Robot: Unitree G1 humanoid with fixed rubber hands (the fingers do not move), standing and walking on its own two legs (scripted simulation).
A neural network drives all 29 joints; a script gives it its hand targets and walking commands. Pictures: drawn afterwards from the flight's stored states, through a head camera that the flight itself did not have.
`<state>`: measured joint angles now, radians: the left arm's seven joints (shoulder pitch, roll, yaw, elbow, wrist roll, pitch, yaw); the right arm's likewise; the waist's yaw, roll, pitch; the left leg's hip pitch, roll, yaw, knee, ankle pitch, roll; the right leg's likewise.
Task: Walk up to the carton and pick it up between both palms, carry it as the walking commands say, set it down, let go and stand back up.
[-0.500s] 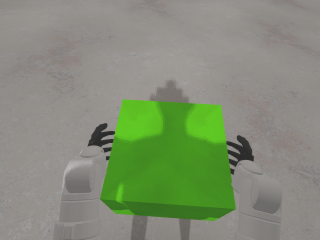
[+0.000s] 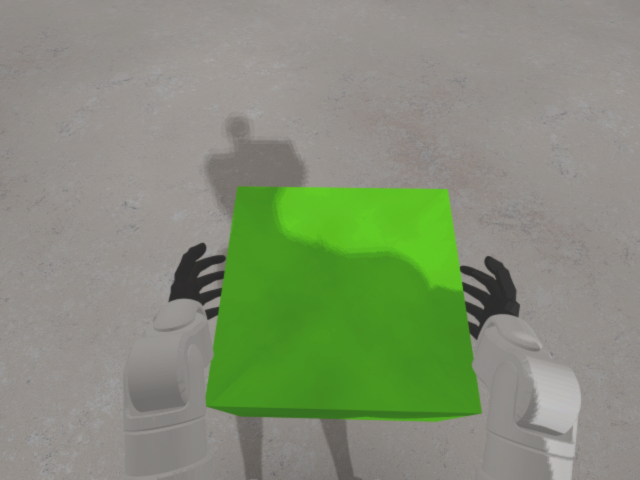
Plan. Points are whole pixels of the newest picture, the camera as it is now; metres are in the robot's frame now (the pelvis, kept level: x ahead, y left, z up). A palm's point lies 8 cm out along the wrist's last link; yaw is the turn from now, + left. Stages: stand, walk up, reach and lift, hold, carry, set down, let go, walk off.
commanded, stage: carry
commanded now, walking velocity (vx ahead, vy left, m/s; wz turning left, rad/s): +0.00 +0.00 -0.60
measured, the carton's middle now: (339, 307) +0.34 -0.01 +0.00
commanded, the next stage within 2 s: none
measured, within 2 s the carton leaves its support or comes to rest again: neither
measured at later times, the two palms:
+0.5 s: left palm (202, 348) +0.25 +0.13 +0.08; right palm (553, 446) +0.17 -0.20 +0.08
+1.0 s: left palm (164, 386) +0.21 +0.16 +0.08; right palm (535, 475) +0.14 -0.17 +0.08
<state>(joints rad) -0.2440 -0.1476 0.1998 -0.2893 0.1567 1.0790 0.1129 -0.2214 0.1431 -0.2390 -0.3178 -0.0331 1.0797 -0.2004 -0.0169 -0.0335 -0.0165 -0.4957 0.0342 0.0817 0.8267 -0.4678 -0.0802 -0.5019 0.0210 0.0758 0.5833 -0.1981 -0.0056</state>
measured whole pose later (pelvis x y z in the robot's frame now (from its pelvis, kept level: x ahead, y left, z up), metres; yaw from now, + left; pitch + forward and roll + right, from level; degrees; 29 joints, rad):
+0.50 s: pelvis -0.07 +0.02 +0.01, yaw -9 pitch +3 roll -2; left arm -0.31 -0.06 0.15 -0.04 0.14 1.13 0.12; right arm -0.23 0.15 -0.26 -0.17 -0.06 1.14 -0.24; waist -0.03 0.02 -0.07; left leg -0.34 0.11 0.21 0.53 -0.23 0.03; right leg -0.24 -0.03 -0.07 0.43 -0.22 0.03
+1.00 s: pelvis -0.11 +0.03 +0.01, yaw -8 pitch +1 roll -1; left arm -0.32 -0.04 0.15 -0.01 0.14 1.12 0.11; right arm -0.25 0.15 -0.26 -0.12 -0.06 1.13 -0.26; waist 0.01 0.00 -0.08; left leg -0.36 0.08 0.22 0.50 -0.17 0.05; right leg -0.29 -0.06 -0.07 0.49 -0.21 0.04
